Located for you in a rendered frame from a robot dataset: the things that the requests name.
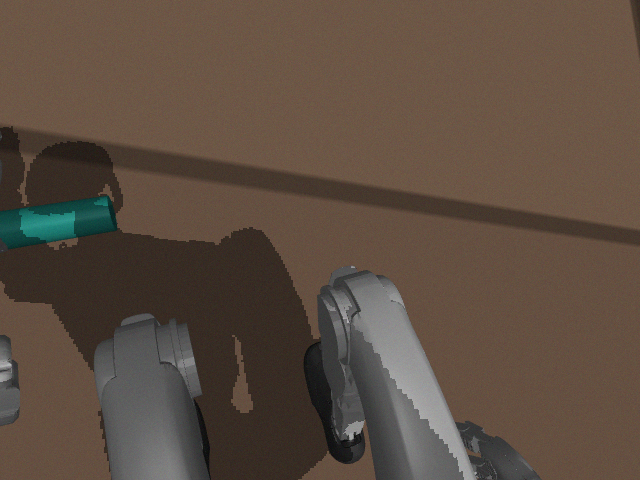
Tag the left robot arm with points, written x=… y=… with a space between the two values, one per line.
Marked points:
x=9 y=384

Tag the right robot foot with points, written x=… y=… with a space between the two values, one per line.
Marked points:
x=344 y=451

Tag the right robot hand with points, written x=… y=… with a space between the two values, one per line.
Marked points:
x=499 y=460

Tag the bottle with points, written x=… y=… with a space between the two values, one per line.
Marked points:
x=58 y=221

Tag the left robot foot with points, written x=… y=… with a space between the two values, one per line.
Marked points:
x=206 y=446

